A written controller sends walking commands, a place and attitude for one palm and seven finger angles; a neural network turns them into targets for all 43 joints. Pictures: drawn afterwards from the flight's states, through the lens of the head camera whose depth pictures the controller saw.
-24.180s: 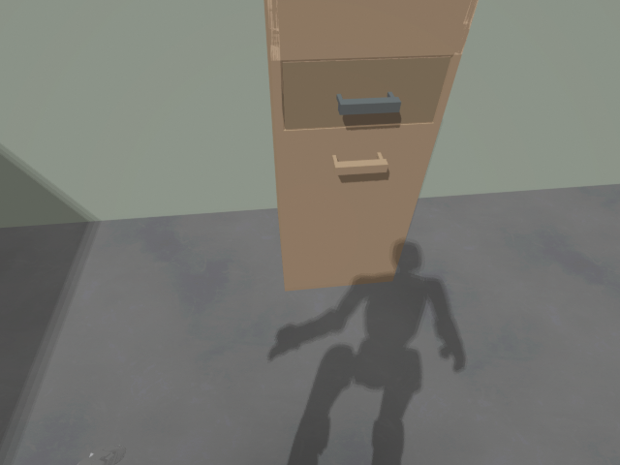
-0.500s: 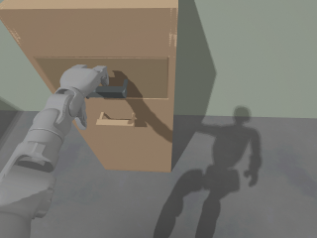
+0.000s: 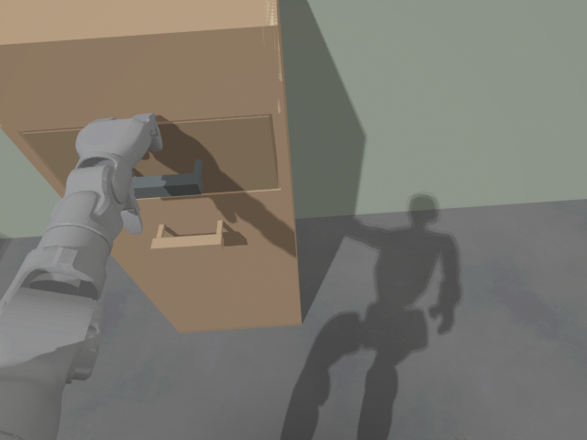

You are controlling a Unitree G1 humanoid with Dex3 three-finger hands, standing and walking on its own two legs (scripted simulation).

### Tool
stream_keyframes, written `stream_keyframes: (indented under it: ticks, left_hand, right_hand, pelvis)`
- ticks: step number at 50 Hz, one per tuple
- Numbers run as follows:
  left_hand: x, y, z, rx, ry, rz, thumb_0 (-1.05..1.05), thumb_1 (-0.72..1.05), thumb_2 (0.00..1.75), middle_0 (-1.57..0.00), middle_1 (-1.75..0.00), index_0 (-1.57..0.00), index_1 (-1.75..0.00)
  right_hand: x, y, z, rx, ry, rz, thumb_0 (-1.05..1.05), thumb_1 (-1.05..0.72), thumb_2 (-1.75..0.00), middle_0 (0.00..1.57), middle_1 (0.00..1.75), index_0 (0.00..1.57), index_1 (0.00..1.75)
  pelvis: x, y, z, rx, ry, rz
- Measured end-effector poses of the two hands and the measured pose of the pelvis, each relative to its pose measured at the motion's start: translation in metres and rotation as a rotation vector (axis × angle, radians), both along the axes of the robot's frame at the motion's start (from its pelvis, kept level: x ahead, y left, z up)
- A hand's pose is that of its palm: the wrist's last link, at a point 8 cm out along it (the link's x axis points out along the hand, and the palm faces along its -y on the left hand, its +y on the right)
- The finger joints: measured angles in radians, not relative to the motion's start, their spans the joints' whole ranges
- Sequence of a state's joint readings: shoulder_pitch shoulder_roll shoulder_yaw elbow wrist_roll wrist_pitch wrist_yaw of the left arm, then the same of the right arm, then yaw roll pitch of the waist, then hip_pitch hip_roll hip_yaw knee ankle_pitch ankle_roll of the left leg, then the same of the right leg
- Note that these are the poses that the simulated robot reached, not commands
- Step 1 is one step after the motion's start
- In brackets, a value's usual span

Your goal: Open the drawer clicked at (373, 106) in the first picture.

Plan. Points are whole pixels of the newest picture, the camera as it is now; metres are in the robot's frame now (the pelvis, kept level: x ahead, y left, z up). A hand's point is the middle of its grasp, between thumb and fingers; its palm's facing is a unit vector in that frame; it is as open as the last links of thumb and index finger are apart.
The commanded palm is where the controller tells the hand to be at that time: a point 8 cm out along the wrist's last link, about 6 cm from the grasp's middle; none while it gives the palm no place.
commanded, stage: move the hooked fingers above the handle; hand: left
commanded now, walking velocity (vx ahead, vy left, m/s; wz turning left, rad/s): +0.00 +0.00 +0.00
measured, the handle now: (160, 176) +0.53 +0.21 +0.04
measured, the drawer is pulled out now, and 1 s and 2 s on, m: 0.00 0.00 0.00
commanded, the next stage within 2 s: lower the fingers behind the handle in 0.58 s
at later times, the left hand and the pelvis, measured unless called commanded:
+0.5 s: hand (132, 156) +0.49 +0.21 +0.13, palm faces +0.04 +0.01 -1.00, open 13.4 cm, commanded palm +0.47 +0.23 +0.16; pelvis +0.01 +0.01 +0.00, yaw +1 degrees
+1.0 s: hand (139, 179) +0.49 +0.22 +0.08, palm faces +0.06 -0.02 -1.00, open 13.6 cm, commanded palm +0.47 +0.23 +0.13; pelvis +0.01 +0.01 -0.01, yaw +2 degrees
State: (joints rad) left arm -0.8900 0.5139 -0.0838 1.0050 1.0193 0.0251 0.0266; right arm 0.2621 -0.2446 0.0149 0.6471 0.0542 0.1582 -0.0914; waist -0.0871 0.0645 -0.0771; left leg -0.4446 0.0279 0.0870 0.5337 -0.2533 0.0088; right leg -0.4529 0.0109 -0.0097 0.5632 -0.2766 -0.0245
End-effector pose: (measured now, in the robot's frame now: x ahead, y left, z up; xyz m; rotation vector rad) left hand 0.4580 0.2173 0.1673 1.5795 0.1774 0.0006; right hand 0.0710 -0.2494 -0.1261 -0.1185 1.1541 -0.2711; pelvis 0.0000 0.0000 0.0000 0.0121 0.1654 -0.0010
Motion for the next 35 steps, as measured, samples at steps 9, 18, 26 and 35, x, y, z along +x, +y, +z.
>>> stream_keyframes:
  ticks: [9,18,26,35]
  left_hand:
    - [-0.026,0.019,-0.026,-0.01,-0.02,-0.173,0.0,-0.49,0.3,-0.32,-1.2,-0.32,-1.21]
    - [0.005,0.004,0.006,-0.043,-0.22,-0.125,0.0,-0.49,0.3,-0.36,-1.24,-0.34,-1.22]
    - [0.008,-0.005,0.016,0.001,-0.14,-0.035,0.0,-0.49,0.3,-0.37,-1.24,-0.35,-1.29]
    - [0.0,0.008,-0.021,-0.018,0.045,-0.054,0.0,-0.49,0.3,-0.32,-1.21,-0.31,-1.23]
  right_hand:
    - [-0.013,-0.023,0.003,-0.099,0.094,0.059,0.0,-0.9,-0.9,0.21,0.3,0.2,0.3]
    - [-0.011,-0.017,0.001,-0.072,0.11,0.045,0.0,-0.91,-0.9,0.2,0.29,0.2,0.3]
    - [-0.003,0.008,-0.006,0.014,0.068,0.039,0.0,-0.91,-0.9,0.2,0.29,0.2,0.3]
    - [-0.009,0.004,0.001,-0.021,0.028,0.025,0.0,-0.9,-0.9,0.21,0.3,0.2,0.3]
  pelvis:
    - [0.001,0.002,-0.004,-0.014,0.019,0.049]
    - [0.007,0.011,-0.006,-0.018,0.043,0.044]
    - [0.006,0.014,-0.003,-0.011,0.024,0.025]
    - [-0.002,0.009,-0.004,-0.009,0.022,0.019]
